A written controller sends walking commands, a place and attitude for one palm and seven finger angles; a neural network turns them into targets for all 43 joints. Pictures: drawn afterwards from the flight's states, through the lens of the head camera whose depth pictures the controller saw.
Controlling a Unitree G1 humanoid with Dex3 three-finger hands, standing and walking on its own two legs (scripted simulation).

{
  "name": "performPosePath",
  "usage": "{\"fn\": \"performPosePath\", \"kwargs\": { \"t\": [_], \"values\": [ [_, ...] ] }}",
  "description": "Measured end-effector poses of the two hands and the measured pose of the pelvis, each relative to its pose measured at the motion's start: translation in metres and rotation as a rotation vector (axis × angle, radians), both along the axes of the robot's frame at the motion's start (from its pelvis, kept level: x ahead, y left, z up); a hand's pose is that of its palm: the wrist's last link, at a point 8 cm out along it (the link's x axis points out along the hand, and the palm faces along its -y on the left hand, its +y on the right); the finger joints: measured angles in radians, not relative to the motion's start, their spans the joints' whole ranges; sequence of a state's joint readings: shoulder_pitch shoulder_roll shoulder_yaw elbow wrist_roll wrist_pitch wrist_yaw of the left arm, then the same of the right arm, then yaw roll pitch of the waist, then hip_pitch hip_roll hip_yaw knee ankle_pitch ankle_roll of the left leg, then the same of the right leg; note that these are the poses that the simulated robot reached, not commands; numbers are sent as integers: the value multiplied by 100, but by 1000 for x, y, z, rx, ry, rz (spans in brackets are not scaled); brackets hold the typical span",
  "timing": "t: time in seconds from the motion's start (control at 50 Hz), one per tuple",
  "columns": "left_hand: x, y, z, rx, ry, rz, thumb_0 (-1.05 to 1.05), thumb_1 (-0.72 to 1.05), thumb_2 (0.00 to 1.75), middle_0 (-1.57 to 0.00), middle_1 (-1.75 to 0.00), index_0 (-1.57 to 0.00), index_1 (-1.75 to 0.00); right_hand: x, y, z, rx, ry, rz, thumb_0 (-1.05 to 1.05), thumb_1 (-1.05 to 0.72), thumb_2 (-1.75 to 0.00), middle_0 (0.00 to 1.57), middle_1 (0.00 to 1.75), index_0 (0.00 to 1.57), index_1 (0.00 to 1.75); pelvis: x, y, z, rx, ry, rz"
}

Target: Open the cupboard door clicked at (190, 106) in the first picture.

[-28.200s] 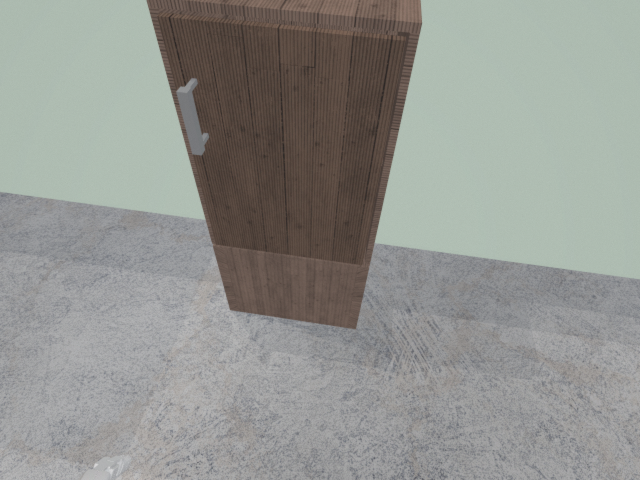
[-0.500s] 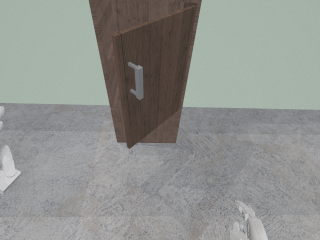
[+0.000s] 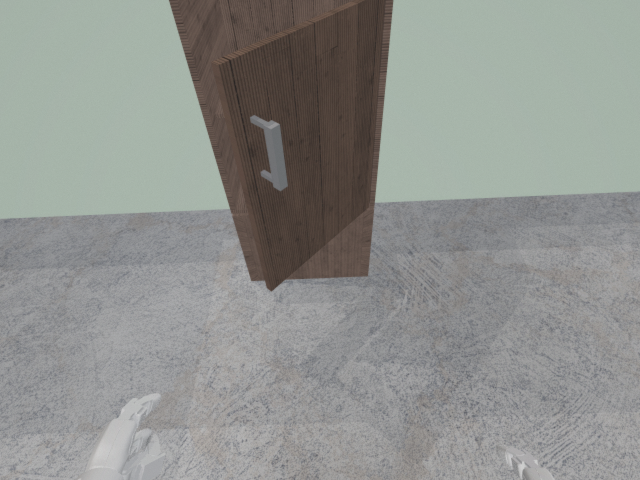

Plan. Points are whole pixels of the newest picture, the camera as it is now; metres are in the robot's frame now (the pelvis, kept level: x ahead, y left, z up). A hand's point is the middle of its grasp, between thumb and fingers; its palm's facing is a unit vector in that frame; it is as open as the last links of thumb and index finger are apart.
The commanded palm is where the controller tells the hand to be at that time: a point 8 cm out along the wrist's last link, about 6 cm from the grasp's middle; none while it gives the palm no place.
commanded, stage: let the arm hang, fingers relaxed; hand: left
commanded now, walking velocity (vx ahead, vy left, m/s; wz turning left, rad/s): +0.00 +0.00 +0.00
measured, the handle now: (268, 153) +0.64 +0.12 +0.06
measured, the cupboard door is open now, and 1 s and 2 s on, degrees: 46 46 46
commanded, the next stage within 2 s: look to check the result in 0.90 s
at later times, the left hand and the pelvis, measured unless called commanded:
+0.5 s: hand out of the picture -0.01 +0.19 -0.16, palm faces +0.03 -0.96 -0.29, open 7.3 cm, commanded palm none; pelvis +0.01 -0.02 +0.01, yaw +1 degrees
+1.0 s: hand out of the picture +0.05 +0.15 -0.16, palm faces +0.03 -0.98 -0.21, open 7.3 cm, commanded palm none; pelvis +0.04 -0.03 +0.01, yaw +1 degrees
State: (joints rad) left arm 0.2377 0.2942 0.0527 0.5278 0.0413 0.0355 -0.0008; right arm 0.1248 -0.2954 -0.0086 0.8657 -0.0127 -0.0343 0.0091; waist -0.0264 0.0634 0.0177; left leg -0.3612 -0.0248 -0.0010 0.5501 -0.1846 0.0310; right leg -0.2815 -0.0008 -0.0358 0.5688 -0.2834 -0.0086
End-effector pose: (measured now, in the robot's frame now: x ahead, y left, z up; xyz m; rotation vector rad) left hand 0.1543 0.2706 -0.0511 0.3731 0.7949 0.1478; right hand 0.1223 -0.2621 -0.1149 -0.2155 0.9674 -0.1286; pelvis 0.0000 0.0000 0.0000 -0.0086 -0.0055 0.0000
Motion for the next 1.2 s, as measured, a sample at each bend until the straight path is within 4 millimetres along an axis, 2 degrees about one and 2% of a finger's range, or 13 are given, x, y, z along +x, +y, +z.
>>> {"fn": "performPosePath", "kwargs": {
  "t": [0.04,0.08,0.12,0.14,0.2,0.26,0.36,0.44,0.54,0.7,0.8,1.0,1.2],
  "values": [
    [-30,-20,-37,-74,155,19,1,91,90,-20,-30,-20,-30,-19,-7,-1,-20,69,-15,1,-90,-90,20,30,20,30,0,-4,0,4,-7,2],
    [-61,-40,-64,-145,283,42,1,91,90,-20,-30,-20,-30,-39,-14,-1,-43,149,-28,1,-90,-90,20,30,20,30,0,-9,1,4,-14,7],
    [-91,-58,-83,-202,389,70,1,91,90,-20,-30,-20,-30,-60,-18,0,-62,230,-40,1,-90,-90,20,30,20,30,0,-12,2,2,-18,11],
    [-104,-59,-88,-207,425,104,1,93,90,-21,-30,-20,-30,-70,-19,0,-69,268,-46,1,-90,-90,20,30,20,30,0,-14,3,-1,-19,14],
    [-138,-60,-94,-218,523,157,1,96,90,-21,-30,-21,-30,-94,-19,-1,-74,367,-58,1,-90,-90,20,30,20,30,1,-18,5,-6,-19,22],
    [-165,-56,-92,-207,595,202,1,95,90,-21,-30,-20,-30,-110,-15,-5,-57,427,-68,1,-90,-90,20,30,20,30,3,-20,7,-9,-22,25],
    [-187,-44,-80,-157,653,254,1,93,90,-21,-30,-20,-30,-116,-3,-17,-3,455,-74,1,-90,-90,20,30,20,30,6,-21,9,-8,-28,24],
    [-184,-36,-73,-118,649,269,0,92,90,-20,-30,-20,-30,-111,7,-24,39,441,-74,1,-90,-90,20,30,20,30,9,-22,10,-4,-33,19],
    [-162,-35,-69,-101,598,258,0,91,90,-20,-30,-20,-30,-99,15,-28,70,413,-72,1,-90,-90,20,30,20,30,13,-23,10,1,-38,14],
    [-117,-56,-74,-146,510,209,0,91,90,-20,-30,-20,-30,-88,14,-25,66,398,-76,1,-91,-90,20,30,20,30,20,-26,12,9,-37,11],
    [-102,-72,-79,-183,494,189,0,91,90,-20,-30,-20,-30,-87,10,-22,54,406,-86,1,-91,-90,20,30,20,30,25,-28,12,10,-34,11],
    [-109,-74,-80,-182,543,210,0,92,90,-20,-30,-20,-30,-86,7,-21,51,438,-98,1,-90,-90,20,30,20,30,35,-33,13,10,-28,10],
    [-119,-73,-77,-166,585,234,0,91,90,-20,-30,-20,-30,-72,4,-22,54,431,-92,1,-90,-90,20,30,20,30,43,-36,13,12,-26,8]
  ]
}}
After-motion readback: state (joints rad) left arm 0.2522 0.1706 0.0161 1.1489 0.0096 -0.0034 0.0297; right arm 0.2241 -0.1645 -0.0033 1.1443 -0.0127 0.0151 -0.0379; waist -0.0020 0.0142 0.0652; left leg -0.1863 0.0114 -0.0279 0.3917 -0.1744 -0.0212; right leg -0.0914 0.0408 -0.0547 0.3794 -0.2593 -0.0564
